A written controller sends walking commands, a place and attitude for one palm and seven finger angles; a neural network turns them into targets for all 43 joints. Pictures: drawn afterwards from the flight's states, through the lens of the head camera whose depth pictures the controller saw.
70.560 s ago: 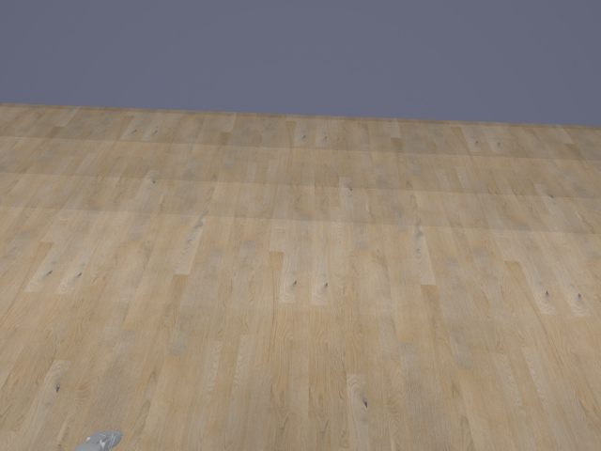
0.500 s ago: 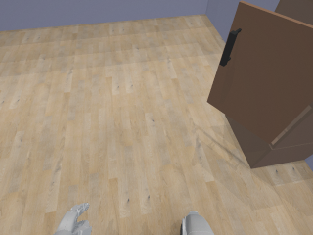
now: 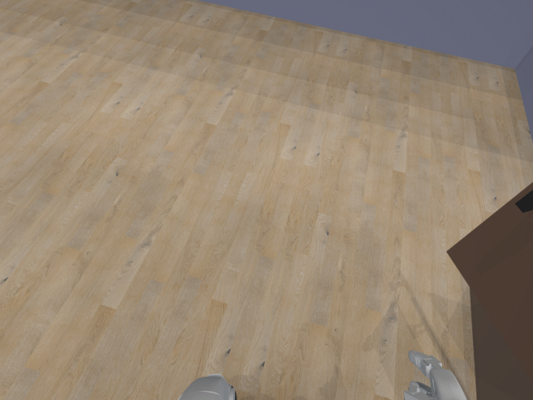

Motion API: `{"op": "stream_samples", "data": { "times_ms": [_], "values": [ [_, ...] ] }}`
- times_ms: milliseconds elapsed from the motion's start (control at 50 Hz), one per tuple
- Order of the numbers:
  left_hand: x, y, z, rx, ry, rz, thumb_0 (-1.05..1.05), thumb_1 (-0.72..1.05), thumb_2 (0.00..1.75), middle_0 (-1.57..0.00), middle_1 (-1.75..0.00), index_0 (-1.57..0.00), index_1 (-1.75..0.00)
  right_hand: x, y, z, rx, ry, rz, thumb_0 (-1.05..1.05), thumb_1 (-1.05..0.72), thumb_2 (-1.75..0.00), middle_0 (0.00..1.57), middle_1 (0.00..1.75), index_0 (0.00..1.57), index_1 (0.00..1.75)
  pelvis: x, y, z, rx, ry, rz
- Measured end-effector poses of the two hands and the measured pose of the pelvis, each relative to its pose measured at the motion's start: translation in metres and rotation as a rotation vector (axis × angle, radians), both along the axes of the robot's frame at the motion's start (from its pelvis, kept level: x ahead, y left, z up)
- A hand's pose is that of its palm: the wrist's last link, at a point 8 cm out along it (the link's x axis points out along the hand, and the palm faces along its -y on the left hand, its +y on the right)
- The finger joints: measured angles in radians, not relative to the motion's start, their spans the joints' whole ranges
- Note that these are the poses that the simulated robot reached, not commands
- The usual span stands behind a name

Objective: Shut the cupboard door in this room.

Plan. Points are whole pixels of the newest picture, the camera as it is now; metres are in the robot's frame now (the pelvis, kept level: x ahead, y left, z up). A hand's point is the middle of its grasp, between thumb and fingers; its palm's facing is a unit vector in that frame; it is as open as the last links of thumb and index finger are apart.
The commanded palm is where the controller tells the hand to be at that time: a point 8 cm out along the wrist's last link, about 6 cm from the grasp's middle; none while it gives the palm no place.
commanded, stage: walk to a spot facing it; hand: left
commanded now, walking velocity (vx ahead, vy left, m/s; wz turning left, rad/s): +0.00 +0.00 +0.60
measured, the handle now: out of the picture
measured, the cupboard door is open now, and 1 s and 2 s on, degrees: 34 34 34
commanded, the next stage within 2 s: none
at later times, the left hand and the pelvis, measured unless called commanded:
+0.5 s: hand out of the picture +0.12 +0.17 -0.13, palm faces +0.26 -0.92 -0.29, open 7.4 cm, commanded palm none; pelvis +0.06 -0.05 +0.01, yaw +18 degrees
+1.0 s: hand out of the picture +0.02 +0.20 -0.14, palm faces +0.58 -0.77 -0.27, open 7.4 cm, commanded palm none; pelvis +0.06 -0.04 +0.02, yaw +36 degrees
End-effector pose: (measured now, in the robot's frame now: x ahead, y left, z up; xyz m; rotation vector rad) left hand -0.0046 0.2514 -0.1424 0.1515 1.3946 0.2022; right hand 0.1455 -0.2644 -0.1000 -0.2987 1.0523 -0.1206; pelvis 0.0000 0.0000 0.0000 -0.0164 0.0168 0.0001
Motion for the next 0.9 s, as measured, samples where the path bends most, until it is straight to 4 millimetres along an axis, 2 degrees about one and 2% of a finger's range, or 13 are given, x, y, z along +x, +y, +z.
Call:
{"op": "stream_samples", "data": {
  "times_ms": [40,80,200,300,380,480,580,660,740,780,840,900],
  "values": [
    [0.000,0.008,-0.005,0.012,0.018,0.025,0.01,0.91,0.90,-0.20,-0.30,-0.21,-0.30,0.018,0.010,0.000,-0.003,-0.018,0.040,0.00,-0.92,-0.90,0.19,0.29,0.20,0.30,0.005,0.001,-0.003,0.006,-0.002,0.024],
    [0.009,0.013,-0.002,0.026,0.008,0.044,0.01,0.91,0.90,-0.20,-0.30,-0.20,-0.30,0.027,0.018,0.001,-0.001,-0.013,0.065,0.00,-0.91,-0.90,0.19,0.30,0.20,0.30,0.010,0.000,0.001,0.004,0.001,0.045],
    [0.060,0.015,0.023,0.058,-0.129,0.065,0.01,0.91,0.90,-0.20,-0.30,-0.20,-0.30,0.029,0.026,-0.001,0.035,0.050,0.092,0.00,-0.91,-0.90,0.20,0.30,0.20,0.30,0.024,-0.008,0.014,-0.001,0.009,0.111],
    [0.102,0.002,0.041,0.093,-0.247,0.064,0.01,0.91,0.90,-0.20,-0.30,-0.20,-0.30,0.023,0.013,-0.014,0.070,0.120,0.091,0.00,-0.91,-0.90,0.20,0.30,0.21,0.30,0.036,-0.026,0.015,0.001,0.011,0.171],
    [0.118,-0.015,0.047,0.136,-0.323,0.070,0.01,0.91,0.90,-0.20,-0.30,-0.20,-0.30,0.026,-0.008,-0.034,0.091,0.166,0.088,0.00,-0.91,-0.90,0.20,0.30,0.21,0.30,0.047,-0.045,0.004,0.022,0.014,0.219],
    [0.103,-0.038,0.051,0.124,-0.288,0.127,0.01,0.91,0.90,-0.20,-0.30,-0.21,-0.30,0.036,-0.024,-0.033,0.073,0.213,0.112,0.01,-0.91,-0.90,0.20,0.30,0.20,0.30,0.055,-0.052,0.012,0.034,-0.003,0.292],
    [0.077,-0.051,0.043,0.082,-0.238,0.214,0.01,0.91,0.90,-0.20,-0.30,-0.21,-0.30,0.054,-0.020,-0.022,0.050,0.238,0.180,0.01,-0.91,-0.90,0.19,0.30,0.20,0.30,0.062,-0.053,0.017,0.051,-0.002,0.368],
    [0.046,-0.050,0.029,0.055,-0.200,0.307,0.01,0.90,0.90,-0.20,-0.30,-0.21,-0.30,0.078,-0.001,-0.018,0.019,0.231,0.267,0.01,-0.91,-0.90,0.19,0.30,0.20,0.30,0.064,-0.047,0.014,0.046,-0.002,0.431],
    [0.006,-0.038,0.005,0.036,-0.150,0.408,0.01,0.90,0.90,-0.20,-0.30,-0.21,-0.30,0.107,0.030,-0.018,-0.013,0.161,0.363,0.01,-0.91,-0.90,0.19,0.30,0.20,0.30,0.062,-0.032,-0.001,0.023,0.000,0.488],
    [-0.011,-0.032,-0.001,0.042,-0.106,0.441,0.01,0.90,0.90,-0.20,-0.30,-0.21,-0.30,0.116,0.043,-0.014,-0.021,0.128,0.400,0.00,-0.91,-0.90,0.19,0.30,0.20,0.30,0.061,-0.030,-0.002,0.028,-0.003,0.503],
    [-0.024,-0.024,0.004,0.057,-0.079,0.484,0.01,0.91,0.90,-0.20,-0.30,-0.21,-0.30,0.122,0.055,-0.006,-0.032,0.105,0.440,0.00,-0.91,-0.90,0.19,0.30,0.20,0.30,0.060,-0.029,0.004,0.019,-0.004,0.532],
    [-0.024,-0.019,0.016,0.076,-0.106,0.511,0.01,0.91,0.90,-0.20,-0.30,-0.20,-0.30,0.125,0.062,-0.002,-0.032,0.113,0.474,0.00,-0.91,-0.90,0.20,0.30,0.20,0.30,0.059,-0.030,0.011,0.008,-0.006,0.563]
  ]
}}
